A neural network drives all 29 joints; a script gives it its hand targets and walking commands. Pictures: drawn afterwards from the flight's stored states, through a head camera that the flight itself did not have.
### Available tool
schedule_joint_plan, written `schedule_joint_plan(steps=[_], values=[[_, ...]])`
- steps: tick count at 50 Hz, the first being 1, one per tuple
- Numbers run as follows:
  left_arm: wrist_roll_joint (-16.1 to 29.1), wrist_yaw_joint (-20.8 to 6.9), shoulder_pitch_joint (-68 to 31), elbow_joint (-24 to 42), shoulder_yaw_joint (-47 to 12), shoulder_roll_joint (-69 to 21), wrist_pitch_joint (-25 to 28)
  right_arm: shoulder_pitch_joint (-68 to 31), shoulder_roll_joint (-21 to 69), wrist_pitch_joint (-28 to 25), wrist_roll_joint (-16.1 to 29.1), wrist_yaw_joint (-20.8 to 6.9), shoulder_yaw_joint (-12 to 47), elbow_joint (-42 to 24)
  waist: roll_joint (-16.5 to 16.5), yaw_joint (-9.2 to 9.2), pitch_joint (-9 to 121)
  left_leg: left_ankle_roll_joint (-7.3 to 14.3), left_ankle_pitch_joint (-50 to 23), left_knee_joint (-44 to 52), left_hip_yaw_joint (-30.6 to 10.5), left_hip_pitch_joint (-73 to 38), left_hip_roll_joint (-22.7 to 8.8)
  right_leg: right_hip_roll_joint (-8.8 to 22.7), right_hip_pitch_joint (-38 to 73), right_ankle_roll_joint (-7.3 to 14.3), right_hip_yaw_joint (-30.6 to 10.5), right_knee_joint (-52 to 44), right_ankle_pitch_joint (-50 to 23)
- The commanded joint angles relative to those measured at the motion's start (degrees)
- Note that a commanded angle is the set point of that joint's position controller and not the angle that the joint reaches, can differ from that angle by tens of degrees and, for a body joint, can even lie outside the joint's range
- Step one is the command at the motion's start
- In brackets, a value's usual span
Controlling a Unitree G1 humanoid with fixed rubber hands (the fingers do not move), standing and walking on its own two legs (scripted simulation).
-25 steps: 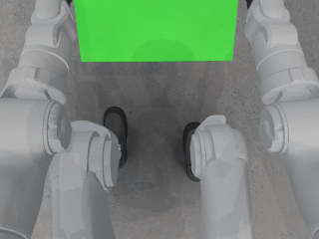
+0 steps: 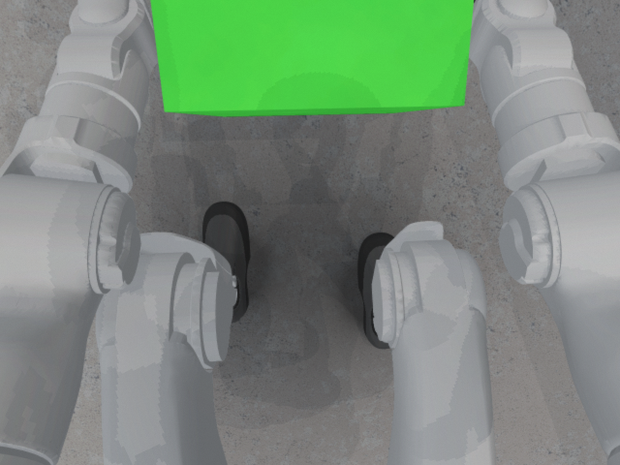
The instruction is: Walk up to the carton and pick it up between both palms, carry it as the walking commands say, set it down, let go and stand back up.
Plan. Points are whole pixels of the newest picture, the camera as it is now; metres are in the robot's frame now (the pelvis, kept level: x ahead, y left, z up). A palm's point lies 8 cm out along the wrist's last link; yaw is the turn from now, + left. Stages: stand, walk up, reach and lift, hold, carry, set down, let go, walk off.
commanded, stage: reach and lift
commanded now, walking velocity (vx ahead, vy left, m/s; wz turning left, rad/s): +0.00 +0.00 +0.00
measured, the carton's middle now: out of the picture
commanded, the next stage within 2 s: none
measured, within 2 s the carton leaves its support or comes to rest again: leaves its support in 0.46 s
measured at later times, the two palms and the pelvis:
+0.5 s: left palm out of the picture +0.55 +0.18 -0.17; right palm out of the picture +0.55 -0.16 -0.18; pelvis +0.01 +0.00 -0.01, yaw +0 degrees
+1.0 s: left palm out of the picture +0.54 +0.18 -0.11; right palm out of the picture +0.55 -0.16 -0.10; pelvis +0.01 +0.00 +0.02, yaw +0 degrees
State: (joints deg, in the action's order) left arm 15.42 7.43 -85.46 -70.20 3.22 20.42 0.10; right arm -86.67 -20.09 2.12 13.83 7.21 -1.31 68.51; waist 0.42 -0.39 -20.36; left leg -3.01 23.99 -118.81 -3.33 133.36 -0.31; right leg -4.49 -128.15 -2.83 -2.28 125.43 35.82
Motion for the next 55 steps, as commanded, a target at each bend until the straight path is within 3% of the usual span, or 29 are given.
schedule_joint_plan(steps=[1, 6, 13, 19, 30, 40, 55], values=[[-1.0, -9.3, -32.4, 12.5, -8.1, -38.0, -1.1, -28.8, 39.2, 0.6, -0.9, -11.6, 8.2, -11.5, -1.5, 0.27, 67.8, 1.3, -11.9, 1.9, 6.2, -42.4, 4.3, -0.8, 21.2, 1.3, 5.2, -12.9, -15.2], [-3.2, -13.4, -33.7, 14.7, -6.8, -47.0, -3.6, -29.4, 49.8, 3.4, -3.6, -15.7, 6.4, -13.0, -2.4, 0.13, 66.0, 1.8, -11.8, 0.7, 7.4, -39.6, 5.0, -1.6, 20.1, 1.3, 5.9, -12.0, -15.3], [-3.5, -15.7, -32.3, 17.7, -7.1, -51.4, -5.4, -26.6, 55.6, 5.8, -4.9, -18.4, 5.9, -15.3, -2.8, -0.4, 65.9, 2.3, -13.2, -0.8, 8.1, -37.9, 5.2, -1.8, 19.3, 1.3, 5.9, -11.3, -16.8], [-2.8, -16.0, -31.3, 19.6, -7.6, -54.1, -6.0, -26.0, 57.7, 6.6, -4.8, -18.9, 7.3, -18.8, -3.4, -0.53, 69.2, 2.5, -15.2, -1.4, 8.3, -38.7, 5.3, -1.8, 20.3, 1.3, 6.0, -11.1, -18.8], [-1.6, -15.1, -31.3, 27.6, -10.0, -58.6, -8.1, -31.4, 60.2, 7.4, -1.4, -17.4, 12.7, -33.3, -4.1, -1.22, 90.6, 2.6, -21.1, -0.4, 9.1, -48.1, 5.9, -2.4, 29.0, 0.5, 7.0, -12.1, -24.4], [-7.1, -16.0, -31.6, 29.5, -7.4, -59.7, -11.8, -26.9, 62.8, 11.3, -5.5, -18.7, 7.6, -27.6, -1.1, -1.2, 85.9, 2.4, -13.4, 4.3, 10.1, -44.5, 5.7, -2.9, 24.7, 1.0, 7.3, -16.6, -17.1], [-9.3, -16.7, -27.6, 32.7, -8.9, -65.7, -15.7, -24.3, 65.0, 14.2, -7.4, -21.0, 6.9, -29.8, 0.9, 0.44, 91.5, 1.7, -17.4, 9.7, 9.0, -50.8, 6.5, -3.3, 23.0, 1.5, 8.2, -20.7, -18.6]])
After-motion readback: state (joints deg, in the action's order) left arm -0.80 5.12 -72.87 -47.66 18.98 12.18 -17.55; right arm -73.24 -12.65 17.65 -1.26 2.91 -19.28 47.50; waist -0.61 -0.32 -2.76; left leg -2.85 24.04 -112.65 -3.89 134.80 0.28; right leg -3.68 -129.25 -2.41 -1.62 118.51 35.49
